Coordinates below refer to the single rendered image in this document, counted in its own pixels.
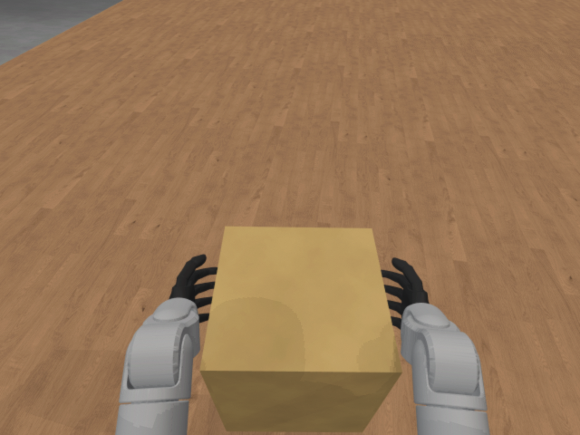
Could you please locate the robot left hand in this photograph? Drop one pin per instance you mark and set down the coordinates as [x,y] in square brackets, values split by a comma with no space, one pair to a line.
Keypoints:
[185,286]

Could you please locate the robot left forearm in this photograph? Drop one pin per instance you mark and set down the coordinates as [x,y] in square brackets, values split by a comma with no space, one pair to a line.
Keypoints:
[157,371]

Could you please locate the carton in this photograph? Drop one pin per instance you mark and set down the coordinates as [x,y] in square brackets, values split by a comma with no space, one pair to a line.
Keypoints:
[300,335]

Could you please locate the robot right hand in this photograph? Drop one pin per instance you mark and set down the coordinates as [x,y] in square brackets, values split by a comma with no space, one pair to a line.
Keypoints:
[411,293]

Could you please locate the robot right forearm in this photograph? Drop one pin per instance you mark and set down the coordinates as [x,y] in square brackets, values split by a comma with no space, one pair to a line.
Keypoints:
[446,374]

